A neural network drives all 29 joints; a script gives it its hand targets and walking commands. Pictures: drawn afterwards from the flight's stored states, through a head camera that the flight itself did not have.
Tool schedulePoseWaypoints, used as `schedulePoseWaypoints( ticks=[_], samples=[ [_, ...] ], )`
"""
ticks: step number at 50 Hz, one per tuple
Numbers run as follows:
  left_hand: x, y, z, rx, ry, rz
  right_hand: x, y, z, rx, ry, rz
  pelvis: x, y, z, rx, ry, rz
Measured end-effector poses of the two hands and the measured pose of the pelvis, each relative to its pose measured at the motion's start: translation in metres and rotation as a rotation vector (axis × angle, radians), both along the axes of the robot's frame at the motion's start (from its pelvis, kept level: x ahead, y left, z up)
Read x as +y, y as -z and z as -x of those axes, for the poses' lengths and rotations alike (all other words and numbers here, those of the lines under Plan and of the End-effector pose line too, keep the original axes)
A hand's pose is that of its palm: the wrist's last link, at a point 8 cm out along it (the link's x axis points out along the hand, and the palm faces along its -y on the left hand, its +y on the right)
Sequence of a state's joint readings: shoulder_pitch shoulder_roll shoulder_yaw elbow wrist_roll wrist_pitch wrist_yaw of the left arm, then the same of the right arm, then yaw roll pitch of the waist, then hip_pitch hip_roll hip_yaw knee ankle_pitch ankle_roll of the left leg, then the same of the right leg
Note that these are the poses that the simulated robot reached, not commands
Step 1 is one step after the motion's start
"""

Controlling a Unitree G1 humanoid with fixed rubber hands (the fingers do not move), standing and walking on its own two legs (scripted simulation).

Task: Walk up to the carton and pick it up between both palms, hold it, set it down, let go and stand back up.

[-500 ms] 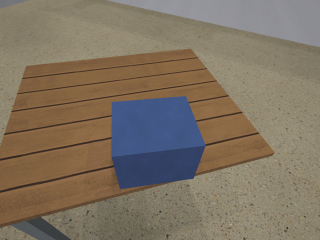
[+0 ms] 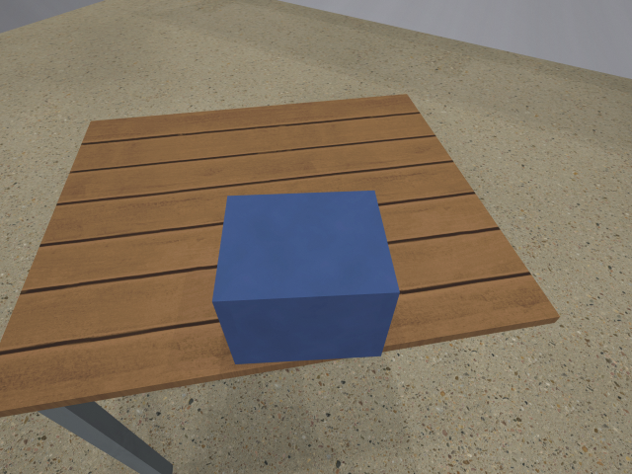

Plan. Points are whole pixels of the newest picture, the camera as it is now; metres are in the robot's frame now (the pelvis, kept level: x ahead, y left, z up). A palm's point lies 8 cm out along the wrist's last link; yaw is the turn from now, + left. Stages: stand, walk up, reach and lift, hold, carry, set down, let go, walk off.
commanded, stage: walk up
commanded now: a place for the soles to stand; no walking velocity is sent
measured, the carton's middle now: (305, 277) +0.39 +0.02 +0.02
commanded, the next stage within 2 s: reach and lift in 1.58 s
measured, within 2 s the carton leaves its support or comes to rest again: neither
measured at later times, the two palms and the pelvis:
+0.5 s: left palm out of the picture +0.00 +0.21 -0.14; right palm out of the picture +0.00 -0.22 -0.14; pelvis -0.01 -0.01 +0.00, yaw +4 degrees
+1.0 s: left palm out of the picture -0.01 +0.23 -0.15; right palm out of the picture +0.03 -0.21 -0.14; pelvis -0.02 +0.00 -0.01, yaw +6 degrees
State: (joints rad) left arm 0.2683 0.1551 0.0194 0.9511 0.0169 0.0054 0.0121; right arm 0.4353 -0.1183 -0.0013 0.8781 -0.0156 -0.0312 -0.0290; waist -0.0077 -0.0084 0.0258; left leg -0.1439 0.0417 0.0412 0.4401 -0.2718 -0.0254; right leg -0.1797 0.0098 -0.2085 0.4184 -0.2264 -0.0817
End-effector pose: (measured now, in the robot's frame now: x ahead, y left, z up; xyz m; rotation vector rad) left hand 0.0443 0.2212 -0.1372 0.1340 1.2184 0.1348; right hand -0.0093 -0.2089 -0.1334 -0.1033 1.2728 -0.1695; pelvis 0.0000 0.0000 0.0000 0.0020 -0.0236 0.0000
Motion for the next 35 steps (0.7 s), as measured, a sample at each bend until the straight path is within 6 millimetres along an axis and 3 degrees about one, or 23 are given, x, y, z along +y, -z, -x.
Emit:
schedulePoseWaypoints(
  ticks=[17, 35],
  samples=[
    [-0.016, 0.005, 0.044, 0.06, -0.098, 0.01, -0.015, 0.006, -0.004, 0.074, -0.059, 0.014, -0.014, 0.002, 0.005, 0.012, -0.05, 0.014],
    [-0.001, 0.007, 0.041, 0.013, -0.123, 0.017, -0.006, 0.003, -0.029, 0.019, -0.103, 0.05, -0.003, 0.004, 0.008, 0.01, -0.088, 0.017]
  ],
)
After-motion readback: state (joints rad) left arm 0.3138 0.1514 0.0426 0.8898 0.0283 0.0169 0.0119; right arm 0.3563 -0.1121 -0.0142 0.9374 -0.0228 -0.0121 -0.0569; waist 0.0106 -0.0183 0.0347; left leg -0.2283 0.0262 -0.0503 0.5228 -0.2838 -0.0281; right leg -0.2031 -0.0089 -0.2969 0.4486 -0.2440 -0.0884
